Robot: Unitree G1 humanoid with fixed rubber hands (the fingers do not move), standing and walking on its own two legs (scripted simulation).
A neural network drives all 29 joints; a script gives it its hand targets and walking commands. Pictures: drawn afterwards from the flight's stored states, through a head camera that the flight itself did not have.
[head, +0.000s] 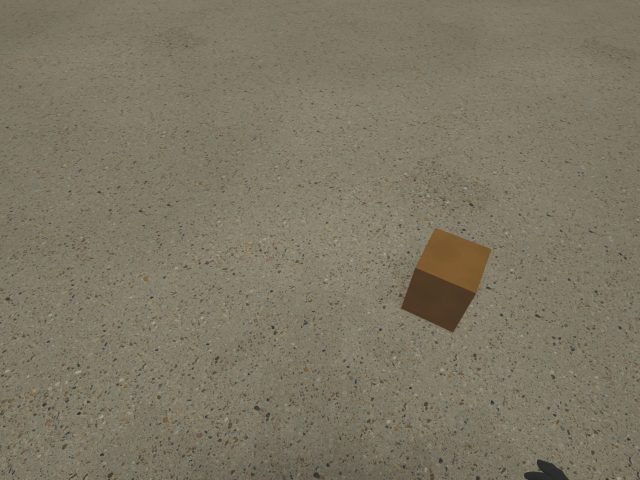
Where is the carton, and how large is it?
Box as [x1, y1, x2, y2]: [401, 228, 490, 331]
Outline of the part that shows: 435,228 415,267 401,308 446,329 453,331 476,291 490,249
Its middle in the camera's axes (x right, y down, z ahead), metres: +0.44 +0.13 +1.40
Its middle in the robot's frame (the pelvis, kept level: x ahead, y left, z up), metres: +0.89 -0.44 -0.65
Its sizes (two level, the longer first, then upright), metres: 0.210 0.200 0.250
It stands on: the floor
